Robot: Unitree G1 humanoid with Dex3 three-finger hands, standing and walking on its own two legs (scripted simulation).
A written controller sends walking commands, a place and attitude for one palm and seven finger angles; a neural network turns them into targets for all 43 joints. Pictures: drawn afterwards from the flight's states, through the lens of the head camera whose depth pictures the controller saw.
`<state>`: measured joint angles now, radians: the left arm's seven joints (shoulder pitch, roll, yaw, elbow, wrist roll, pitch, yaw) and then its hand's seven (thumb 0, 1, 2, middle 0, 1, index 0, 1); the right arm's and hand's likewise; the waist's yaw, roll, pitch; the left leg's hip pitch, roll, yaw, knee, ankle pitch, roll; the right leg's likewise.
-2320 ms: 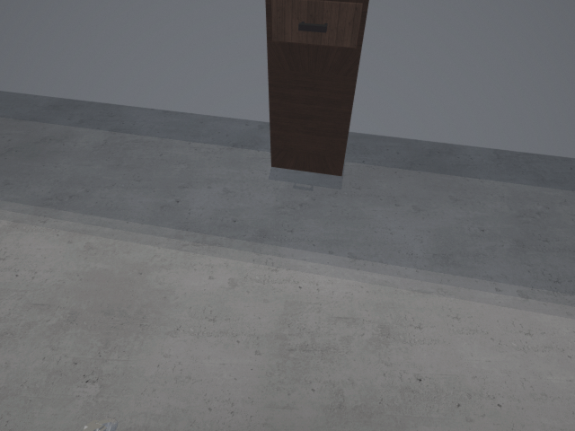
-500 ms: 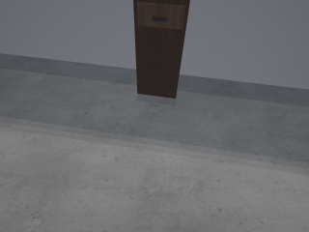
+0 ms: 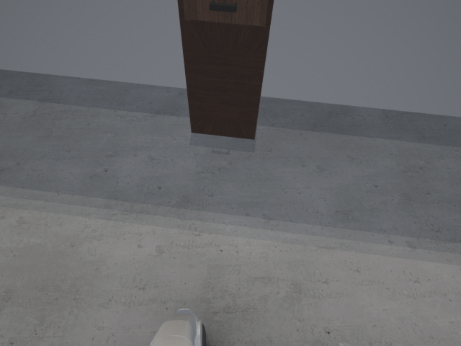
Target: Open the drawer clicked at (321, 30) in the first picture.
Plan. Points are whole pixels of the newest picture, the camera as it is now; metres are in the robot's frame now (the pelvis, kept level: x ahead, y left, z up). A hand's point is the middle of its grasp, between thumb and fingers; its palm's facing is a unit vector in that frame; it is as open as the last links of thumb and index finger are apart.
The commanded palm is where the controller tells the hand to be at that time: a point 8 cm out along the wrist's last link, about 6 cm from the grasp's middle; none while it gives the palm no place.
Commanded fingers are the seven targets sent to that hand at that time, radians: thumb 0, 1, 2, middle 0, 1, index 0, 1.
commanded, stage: walk to a spot facing it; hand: left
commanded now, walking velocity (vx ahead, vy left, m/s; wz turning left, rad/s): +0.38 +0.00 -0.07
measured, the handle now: (223, 5) +1.33 +0.15 +0.01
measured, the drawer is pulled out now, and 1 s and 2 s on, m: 0.00 0.00 0.00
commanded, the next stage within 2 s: take the last steps up to it in 0.82 s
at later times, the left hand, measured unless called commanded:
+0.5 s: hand (165, 255) +0.31 +0.18 -0.15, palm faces -0.10 -0.97 -0.22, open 7.3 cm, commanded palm none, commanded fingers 0.00 0.90 0.90 -0.20 -0.30 -0.20 -0.30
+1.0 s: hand (166, 233) +0.38 +0.20 -0.18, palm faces -0.04 -0.99 -0.13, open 7.4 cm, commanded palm none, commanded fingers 0.00 0.90 0.90 -0.20 -0.30 -0.20 -0.30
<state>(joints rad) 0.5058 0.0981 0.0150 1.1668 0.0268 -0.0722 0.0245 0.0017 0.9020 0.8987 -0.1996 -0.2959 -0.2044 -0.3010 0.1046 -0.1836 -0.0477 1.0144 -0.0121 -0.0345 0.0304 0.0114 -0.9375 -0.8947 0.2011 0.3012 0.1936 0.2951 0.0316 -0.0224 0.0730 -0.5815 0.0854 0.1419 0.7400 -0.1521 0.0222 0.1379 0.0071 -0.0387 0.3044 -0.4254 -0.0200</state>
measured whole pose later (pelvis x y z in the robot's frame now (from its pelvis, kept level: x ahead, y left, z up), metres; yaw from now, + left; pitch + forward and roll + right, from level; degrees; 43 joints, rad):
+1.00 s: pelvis +0.42 +0.02 +0.00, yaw -7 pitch -2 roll -1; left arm 0.37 0.17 0.05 1.15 0.02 -0.01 0.00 0.01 0.91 0.90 -0.20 -0.30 -0.20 -0.30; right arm 0.16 -0.15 -0.03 1.01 -0.03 -0.08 0.00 0.00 -0.92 -0.89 0.20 0.30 0.19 0.30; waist 0.02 -0.04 0.06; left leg -0.33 0.10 0.21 0.62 -0.25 0.04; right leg -0.33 -0.08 -0.06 1.12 -0.46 0.00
